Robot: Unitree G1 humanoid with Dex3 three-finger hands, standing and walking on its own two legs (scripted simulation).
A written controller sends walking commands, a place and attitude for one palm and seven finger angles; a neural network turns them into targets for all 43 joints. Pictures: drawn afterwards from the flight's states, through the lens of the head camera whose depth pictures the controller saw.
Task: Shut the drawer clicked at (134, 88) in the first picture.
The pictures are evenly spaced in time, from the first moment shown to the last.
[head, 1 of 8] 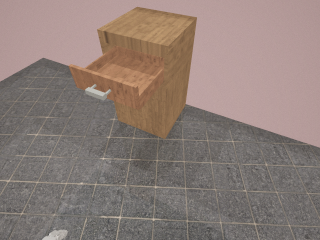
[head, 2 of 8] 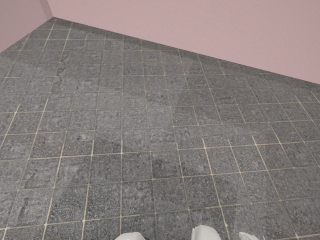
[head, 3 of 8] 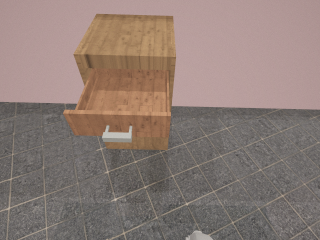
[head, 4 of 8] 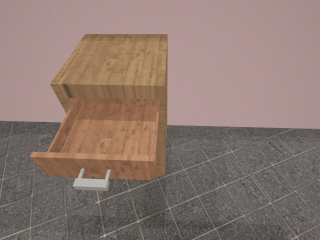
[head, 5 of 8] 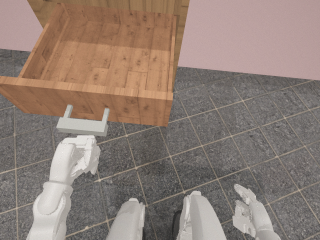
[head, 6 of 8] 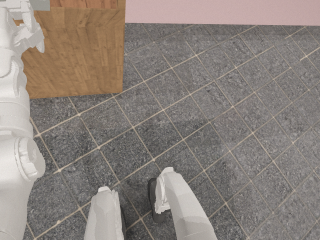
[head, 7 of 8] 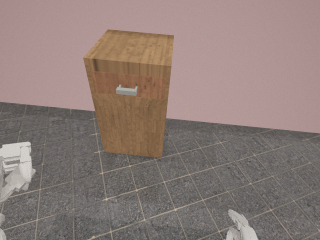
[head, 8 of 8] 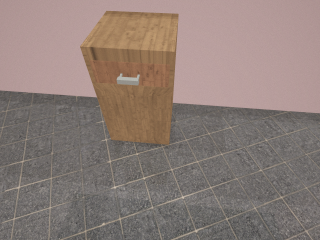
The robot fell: no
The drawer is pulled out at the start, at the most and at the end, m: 0.29 0.29 0.00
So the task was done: yes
